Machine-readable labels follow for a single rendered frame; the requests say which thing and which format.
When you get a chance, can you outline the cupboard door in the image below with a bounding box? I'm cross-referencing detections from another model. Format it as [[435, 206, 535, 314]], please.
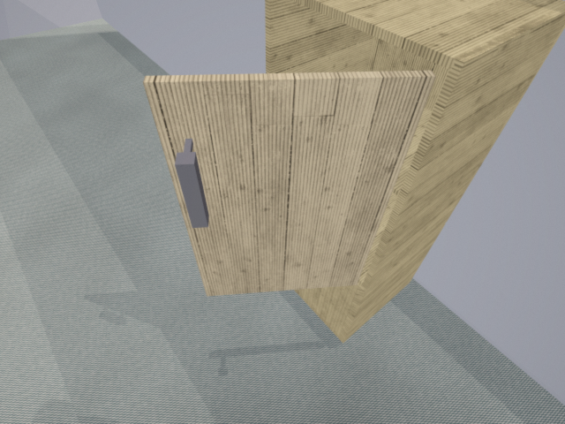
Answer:
[[143, 71, 436, 296]]

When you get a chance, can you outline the handle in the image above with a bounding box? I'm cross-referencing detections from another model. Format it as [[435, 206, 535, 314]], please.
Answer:
[[175, 139, 209, 228]]

